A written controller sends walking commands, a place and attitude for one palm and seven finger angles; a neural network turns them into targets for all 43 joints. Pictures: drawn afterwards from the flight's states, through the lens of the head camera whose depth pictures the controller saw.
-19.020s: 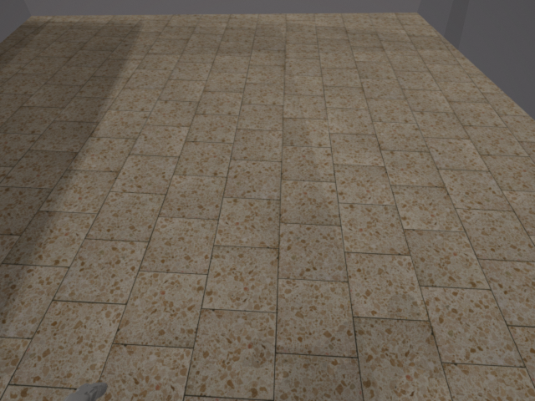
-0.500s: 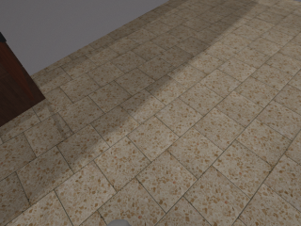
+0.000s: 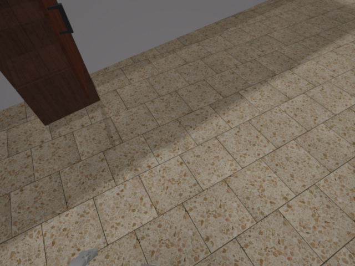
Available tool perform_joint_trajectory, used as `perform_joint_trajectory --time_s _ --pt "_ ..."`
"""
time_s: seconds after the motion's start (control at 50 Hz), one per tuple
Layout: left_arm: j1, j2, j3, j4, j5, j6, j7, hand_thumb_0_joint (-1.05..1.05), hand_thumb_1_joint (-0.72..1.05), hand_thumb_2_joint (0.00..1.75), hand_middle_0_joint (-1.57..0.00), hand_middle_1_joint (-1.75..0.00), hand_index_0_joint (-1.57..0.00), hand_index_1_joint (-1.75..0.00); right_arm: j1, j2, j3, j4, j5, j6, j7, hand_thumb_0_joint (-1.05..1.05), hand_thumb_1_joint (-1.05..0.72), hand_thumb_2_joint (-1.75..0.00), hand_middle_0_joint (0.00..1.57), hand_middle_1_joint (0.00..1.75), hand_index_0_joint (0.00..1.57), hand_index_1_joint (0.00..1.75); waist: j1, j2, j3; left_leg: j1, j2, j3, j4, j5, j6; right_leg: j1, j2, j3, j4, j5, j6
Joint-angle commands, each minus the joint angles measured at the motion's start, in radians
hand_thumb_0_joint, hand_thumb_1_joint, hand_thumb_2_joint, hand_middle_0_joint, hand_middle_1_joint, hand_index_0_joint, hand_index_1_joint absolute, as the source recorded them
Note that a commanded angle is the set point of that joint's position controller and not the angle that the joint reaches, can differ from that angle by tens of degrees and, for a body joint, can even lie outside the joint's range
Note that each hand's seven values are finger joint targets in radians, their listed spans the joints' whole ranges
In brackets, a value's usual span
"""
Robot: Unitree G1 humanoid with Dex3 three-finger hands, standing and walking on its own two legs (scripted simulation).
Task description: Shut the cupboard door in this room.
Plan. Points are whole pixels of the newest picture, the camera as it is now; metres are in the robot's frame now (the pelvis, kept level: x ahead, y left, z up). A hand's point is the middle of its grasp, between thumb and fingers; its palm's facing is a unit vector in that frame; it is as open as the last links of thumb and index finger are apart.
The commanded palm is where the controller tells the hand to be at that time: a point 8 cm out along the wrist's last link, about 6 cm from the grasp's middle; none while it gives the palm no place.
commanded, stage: turn or walk to find it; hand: left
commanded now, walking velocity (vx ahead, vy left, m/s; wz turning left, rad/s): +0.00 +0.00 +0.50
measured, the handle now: (60, 20) +1.06 +0.58 +0.06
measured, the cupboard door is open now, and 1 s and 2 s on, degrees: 77 77 77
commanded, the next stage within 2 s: stand and wait in 0.30 s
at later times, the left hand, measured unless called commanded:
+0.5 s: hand out of the picture -0.06 +0.24 -0.18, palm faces +0.29 -0.93 -0.24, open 7.4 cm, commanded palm none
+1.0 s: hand out of the picture -0.05 +0.18 -0.16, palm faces +0.26 -0.94 -0.22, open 7.3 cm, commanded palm none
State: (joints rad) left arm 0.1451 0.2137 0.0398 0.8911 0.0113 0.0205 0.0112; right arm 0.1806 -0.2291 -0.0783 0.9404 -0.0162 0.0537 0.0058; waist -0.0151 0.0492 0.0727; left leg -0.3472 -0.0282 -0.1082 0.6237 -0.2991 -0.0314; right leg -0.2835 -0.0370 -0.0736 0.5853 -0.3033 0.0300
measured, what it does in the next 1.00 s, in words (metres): steps on the spot: left foot, then right foot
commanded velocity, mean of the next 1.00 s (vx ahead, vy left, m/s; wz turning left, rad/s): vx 0.00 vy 0.00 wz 0.14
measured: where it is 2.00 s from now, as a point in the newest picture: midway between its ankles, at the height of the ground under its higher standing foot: outside the picture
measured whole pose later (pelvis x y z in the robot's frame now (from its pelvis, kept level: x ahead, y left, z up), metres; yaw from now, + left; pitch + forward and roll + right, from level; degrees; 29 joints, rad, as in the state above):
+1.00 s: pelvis -0.03 +0.00 +0.01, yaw +14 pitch -2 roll +1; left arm 0.24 0.16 0.00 1.12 0.01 0.01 0.03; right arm 0.25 -0.18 -0.03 1.14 -0.01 0.01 -0.03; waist 0.00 0.02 0.03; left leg -0.15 0.03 0.06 0.43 -0.25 -0.03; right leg -0.18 -0.04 -0.09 0.48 -0.28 -0.01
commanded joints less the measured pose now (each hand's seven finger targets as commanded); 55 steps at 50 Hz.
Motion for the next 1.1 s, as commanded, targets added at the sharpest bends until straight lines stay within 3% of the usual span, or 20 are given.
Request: perform_joint_trajectory --time_s 0.0,0.04,0.08,0.16,0.28,0.36,0.38,0.4,0.42,0.44,0.46,0.5,0.54,0.66,0.74,0.78,0.82,0.84,0.92,1.08 --pt "0.087 0.228 0.068 -0.058 0.008 -0.026 0.024 0.0 0.9 0.9 -0.2 -0.3 -0.2 -0.3 -0.043 -0.119 -0.04 -0.098 -0.005 -0.006 0.001 0.0 -0.9 -0.9 0.2 0.3 0.2 0.3 0.044 -0.285 -0.047 -0.225 0.014 -0.012 0.518 -0.241 0.012 0.06 -0.422 0.385 -0.356 0.045 -0.182" --pt "-0.011 0.165 0.045 -0.08 0.008 -0.026 0.019 0.0 0.9 0.9 -0.2 -0.3 -0.2 -0.3 0.006 -0.103 -0.039 -0.055 -0.009 0.004 0.016 0.0 -0.9 -0.9 0.2 0.3 0.2 0.3 -0.011 -0.178 -0.007 -0.207 0.038 0.022 0.621 -0.105 -0.001 0.006 -0.309 0.193 -0.322 0.049 -0.139" --pt "-0.015 0.143 0.04 -0.085 0.01 -0.031 0.021 0.0 0.9 0.9 -0.2 -0.3 -0.2 -0.3 0.047 -0.086 -0.032 -0.037 -0.009 0.008 0.022 0.0 -0.9 -0.9 0.2 0.3 0.2 0.3 -0.018 -0.205 -0.029 -0.189 0.044 0.055 0.622 -0.051 -0.018 0.029 -0.271 0.102 -0.306 0.116 -0.118" --pt "0.061 0.16 0.047 -0.053 0.013 -0.03 0.023 0.0 0.9 0.9 -0.2 -0.3 -0.2 -0.3 -0.002 -0.085 -0.025 -0.045 -0.004 0.008 0.021 0.0 -0.9 -0.9 0.2 0.3 0.2 0.3 0.024 -0.218 -0.042 -0.185 0.064 0.091 0.495 -0.089 -0.038 0.117 -0.303 0.073 -0.299 0.14 -0.138" --pt "0.152 0.213 0.064 -0.006 0.02 -0.023 0.017 0.0 0.9 0.9 -0.2 -0.3 -0.2 -0.3 -0.071 -0.058 0.001 -0.056 0.007 -0.013 0.014 0.0 -0.9 -0.9 0.2 0.3 0.2 0.3 0.077 -0.251 -0.109 -0.1 0.059 0.17 0.185 -0.187 -0.031 0.241 -0.34 0.033 -0.202 0.424 -0.17" --pt "0.123 0.203 0.06 0.025 0.014 -0.018 0.015 0.0 0.9 0.9 -0.2 -0.3 -0.2 -0.3 0.027 -0.053 0.01 -0.014 0.01 -0.033 0.003 0.0 -0.9 -0.9 0.2 0.3 0.2 0.3 0.022 -0.231 -0.142 0.13 0.044 0.199 -0.135 0.0 -0.005 0.15 -0.302 -0.021 -0.086 0.425 -0.102" --pt "0.122 0.173 0.055 0.022 0.004 -0.012 0.014 0.0 0.9 0.9 -0.2 -0.3 -0.2 -0.3 0.064 -0.09 0.004 -0.004 0.007 -0.046 0.002 0.0 -0.9 -0.9 0.2 0.3 0.2 0.3 -0.003 -0.129 -0.161 0.262 0.092 0.153 -0.262 0.129 0.014 0.055 -0.26 -0.061 0.015 0.342 -0.052" --pt "0.139 0.11 0.042 0.0 -0.003 -0.006 0.009 0.0 0.9 0.9 -0.2 -0.3 -0.2 -0.3 0.079 -0.183 -0.015 -0.006 -0.003 -0.055 -0.002 0.0 -0.9 -0.9 0.2 0.3 0.2 0.3 -0.01 0.146 -0.167 0.387 0.313 -0.122 -0.297 0.367 0.096 -0.171 -0.138 -0.116 0.181 0.006 0.018" --pt "0.092 0.078 0.02 -0.018 0.003 0.001 0.009 0.0 0.9 0.9 -0.2 -0.3 -0.2 -0.3 0.095 -0.23 -0.021 0.001 -0.001 -0.045 -0.008 0.0 -0.9 -0.9 0.2 0.3 0.2 0.3 -0.028 0.226 -0.129 0.331 0.434 -0.182 -0.306 0.57 0.191 -0.228 -0.096 -0.064 0.3 -0.313 0.033" --pt "0.041 0.084 0.02 0.0 0.006 0.017 0.019 0.0 0.9 0.9 -0.2 -0.3 -0.2 -0.3 0.089 -0.202 -0.015 0.017 -0.004 -0.049 -0.022 0.0 -0.9 -0.9 0.2 0.3 0.2 0.3 -0.041 0.246 -0.111 0.248 0.403 -0.161 -0.328 0.539 0.191 -0.196 -0.088 0.021 0.379 -0.301 0.033" --pt "0.029 0.09 0.023 0.018 0.0 0.02 0.014 0.0 0.9 0.9 -0.2 -0.3 -0.2 -0.3 0.045 -0.182 -0.006 0.015 -0.004 -0.047 -0.031 0.0 -0.9 -0.9 0.2 0.3 0.2 0.3 -0.02 0.224 -0.076 0.196 0.371 -0.134 -0.332 0.463 0.194 -0.197 -0.087 0.048 0.427 -0.253 0.03" --pt "0.073 0.083 0.024 0.071 0.003 0.015 0.003 0.0 0.9 0.9 -0.2 -0.3 -0.2 -0.3 -0.026 -0.13 0.011 0.012 -0.004 -0.056 -0.035 0.0 -0.9 -0.9 0.2 0.3 0.2 0.3 0.02 0.124 -0.042 0.199 0.294 -0.036 -0.317 0.48 0.178 -0.195 -0.072 0.05 0.461 -0.148 0.029" --pt "0.109 0.074 0.014 0.103 0.002 0.01 0.002 0.0 0.9 0.9 -0.2 -0.3 -0.2 -0.3 -0.015 -0.118 0.015 0.024 0.003 -0.066 -0.038 0.0 -0.9 -0.9 0.2 0.3 0.2 0.3 0.024 0.093 -0.084 0.283 0.275 0.012 -0.297 0.595 0.175 -0.2 -0.064 0.052 0.441 -0.11 0.037" --pt "0.08 0.045 -0.009 0.121 0.001 0.004 0.009 0.0 0.9 0.9 -0.2 -0.3 -0.2 -0.3 0.03 -0.102 0.008 0.073 0.0 -0.062 -0.037 0.0 -0.9 -0.9 0.2 0.3 0.2 0.3 0.002 0.094 -0.066 0.285 0.279 0.014 -0.291 0.596 0.185 -0.085 -0.054 0.023 0.175 -0.138 0.038" --pt "0.187 0.034 -0.016 0.175 0.005 -0.013 0.016 0.0 0.9 0.9 -0.2 -0.3 -0.2 -0.3 0.01 -0.079 0.012 0.09 0.006 -0.063 -0.035 0.0 -0.9 -0.9 0.2 0.3 0.2 0.3 0.043 0.057 -0.084 0.213 0.23 0.028 -0.226 0.422 0.132 0.1 -0.045 -0.004 -0.14 0.088 0.028" --pt "0.189 0.09 -0.015 0.187 0.009 -0.034 0.023 0.0 0.9 0.9 -0.2 -0.3 -0.2 -0.3 0.034 -0.013 0.023 0.095 0.017 -0.064 -0.029 0.0 -0.9 -0.9 0.2 0.3 0.2 0.3 0.022 -0.105 -0.077 0.13 0.131 0.093 -0.153 0.191 0.05 0.171 -0.163 0.141 -0.238 0.277 -0.022" --pt "0.133 0.129 -0.001 0.178 0.005 -0.041 0.019 0.0 0.9 0.9 -0.2 -0.3 -0.2 -0.3 0.047 0.007 0.032 0.102 0.008 -0.046 -0.03 0.0 -0.9 -0.9 0.2 0.3 0.2 0.3 0.008 -0.318 -0.022 0.135 0.066 0.138 -0.155 -0.014 0.017 0.057 -0.228 0.221 -0.295 0.218 -0.099" --pt "0.119 0.111 -0.004 0.175 0.005 -0.041 0.019 0.0 0.9 0.9 -0.2 -0.3 -0.2 -0.3 0.054 -0.007 0.031 0.111 0.003 -0.043 -0.03 0.0 -0.9 -0.9 0.2 0.3 0.2 0.3 0.007 -0.318 0.013 0.166 0.073 0.134 -0.156 -0.013 0.02 -0.004 -0.222 0.218 -0.321 0.158 -0.112" --pt "0.117 0.067 -0.015 0.187 -0.005 -0.036 0.02 0.0 0.9 0.9 -0.2 -0.3 -0.2 -0.3 0.108 -0.003 0.047 0.165 0.002 -0.062 -0.033 0.0 -0.9 -0.9 0.2 0.3 0.2 0.3 0.007 -0.086 -0.021 0.224 0.124 0.102 -0.247 0.2 0.033 0.04 -0.12 0.108 -0.242 0.174 -0.059" --pt "0.159 0.046 -0.023 0.218 -0.011 -0.036 0.024 0.0 0.9 0.9 -0.2 -0.3 -0.2 -0.3 0.15 0.007 0.057 0.205 0.005 -0.065 -0.04 0.0 -0.9 -0.9 0.2 0.3 0.2 0.3 0.022 -0.058 -0.01 0.197 0.132 0.109 -0.269 0.186 0.029 0.1 -0.107 0.097 -0.268 0.178 -0.057"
